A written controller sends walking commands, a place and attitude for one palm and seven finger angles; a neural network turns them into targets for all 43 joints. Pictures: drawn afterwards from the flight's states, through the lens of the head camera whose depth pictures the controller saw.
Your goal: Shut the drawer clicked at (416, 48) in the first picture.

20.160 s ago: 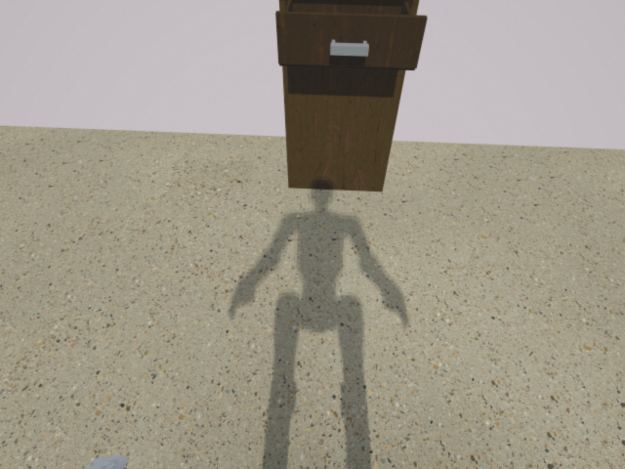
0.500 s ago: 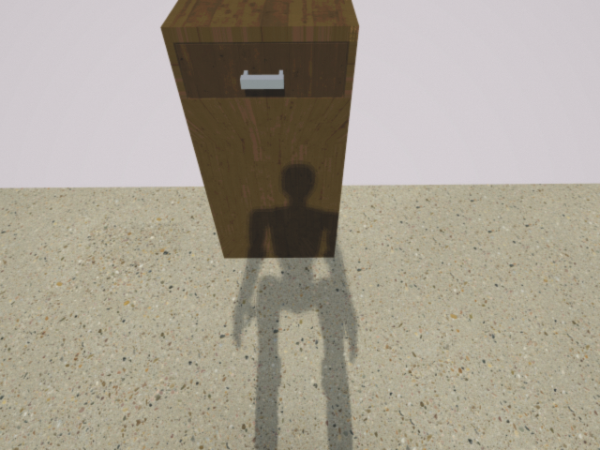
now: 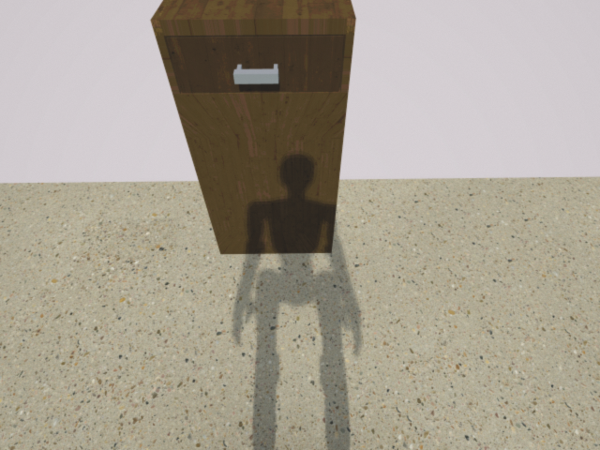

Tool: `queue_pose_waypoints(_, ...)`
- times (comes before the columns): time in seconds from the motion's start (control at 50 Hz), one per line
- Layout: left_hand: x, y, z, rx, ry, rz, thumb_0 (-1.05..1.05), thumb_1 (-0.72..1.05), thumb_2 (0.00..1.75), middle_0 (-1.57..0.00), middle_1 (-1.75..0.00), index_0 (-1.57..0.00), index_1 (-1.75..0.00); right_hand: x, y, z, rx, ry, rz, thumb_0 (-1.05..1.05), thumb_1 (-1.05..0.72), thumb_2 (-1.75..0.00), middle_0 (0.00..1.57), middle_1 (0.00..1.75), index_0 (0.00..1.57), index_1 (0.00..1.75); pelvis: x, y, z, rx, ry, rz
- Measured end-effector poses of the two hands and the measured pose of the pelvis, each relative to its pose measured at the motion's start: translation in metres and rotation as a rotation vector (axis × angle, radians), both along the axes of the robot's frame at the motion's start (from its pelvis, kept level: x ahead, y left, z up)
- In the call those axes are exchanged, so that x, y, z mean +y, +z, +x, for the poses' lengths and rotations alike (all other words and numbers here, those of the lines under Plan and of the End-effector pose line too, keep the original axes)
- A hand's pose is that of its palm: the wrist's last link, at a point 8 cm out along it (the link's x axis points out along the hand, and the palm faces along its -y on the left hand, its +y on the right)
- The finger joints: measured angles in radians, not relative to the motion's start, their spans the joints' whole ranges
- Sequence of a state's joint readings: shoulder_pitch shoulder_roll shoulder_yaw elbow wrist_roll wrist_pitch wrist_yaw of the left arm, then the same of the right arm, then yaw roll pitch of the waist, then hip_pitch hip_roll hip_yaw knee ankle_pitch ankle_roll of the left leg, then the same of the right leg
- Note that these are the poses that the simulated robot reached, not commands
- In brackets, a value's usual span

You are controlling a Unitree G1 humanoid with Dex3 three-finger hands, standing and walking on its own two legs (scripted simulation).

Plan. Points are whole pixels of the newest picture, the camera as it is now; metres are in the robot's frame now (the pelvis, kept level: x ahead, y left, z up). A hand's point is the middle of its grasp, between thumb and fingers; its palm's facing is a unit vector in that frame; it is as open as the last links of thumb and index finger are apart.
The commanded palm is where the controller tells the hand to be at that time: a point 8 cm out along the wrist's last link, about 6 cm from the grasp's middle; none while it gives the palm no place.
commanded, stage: look to check the result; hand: left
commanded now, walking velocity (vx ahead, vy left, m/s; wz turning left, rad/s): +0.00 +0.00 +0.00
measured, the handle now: (257, 72) +0.92 +0.15 +0.03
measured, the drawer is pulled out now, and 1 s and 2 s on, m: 0.00 0.00 0.00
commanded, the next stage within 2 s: stand and wait in 0.26 s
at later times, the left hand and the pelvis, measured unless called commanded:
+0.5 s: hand out of the picture +0.03 +0.17 -0.17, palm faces +0.01 -0.97 -0.23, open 7.3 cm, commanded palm none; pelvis +0.01 -0.01 +0.00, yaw +0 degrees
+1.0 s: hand out of the picture +0.05 +0.18 -0.17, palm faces +0.00 -0.97 -0.26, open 7.3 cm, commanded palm none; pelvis +0.02 -0.02 +0.00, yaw +0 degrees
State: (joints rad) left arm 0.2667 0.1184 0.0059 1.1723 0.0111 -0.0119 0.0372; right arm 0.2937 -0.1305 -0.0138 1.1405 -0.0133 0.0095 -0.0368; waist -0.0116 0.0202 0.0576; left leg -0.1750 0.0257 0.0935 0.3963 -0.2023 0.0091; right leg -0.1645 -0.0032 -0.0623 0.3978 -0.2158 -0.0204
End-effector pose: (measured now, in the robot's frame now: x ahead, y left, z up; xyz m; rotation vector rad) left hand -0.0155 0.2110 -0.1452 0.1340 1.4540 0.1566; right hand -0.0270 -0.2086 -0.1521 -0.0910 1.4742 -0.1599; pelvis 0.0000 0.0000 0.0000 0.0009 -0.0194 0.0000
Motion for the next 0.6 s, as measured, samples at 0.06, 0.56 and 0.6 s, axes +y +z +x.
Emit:
queue_pose_waypoints(0.06,0.000,0.001,0.003,-0.004,-0.001,0.003,0.00,0.91,0.90,-0.20,-0.30,-0.20,-0.30,-0.002,0.000,0.006,-0.012,0.003,-0.002,0.00,-0.91,-0.90,0.20,0.29,0.20,0.30,-0.001,0.000,0.002,0.000,-0.001,0.000)
queue_pose_waypoints(0.56,0.007,0.007,0.044,-0.071,-0.028,0.046,0.00,0.91,0.90,-0.20,-0.30,-0.20,-0.30,-0.030,0.002,0.034,-0.040,0.023,-0.032,0.00,-0.91,-0.90,0.20,0.29,0.20,0.30,-0.013,0.002,0.014,0.003,0.001,0.001)
queue_pose_waypoints(0.6,0.008,0.007,0.046,-0.076,-0.030,0.049,0.00,0.91,0.90,-0.20,-0.30,-0.20,-0.30,-0.033,0.003,0.036,-0.041,0.025,-0.037,0.00,-0.91,-0.90,0.20,0.29,0.20,0.30,-0.014,0.002,0.015,0.002,0.002,0.001)
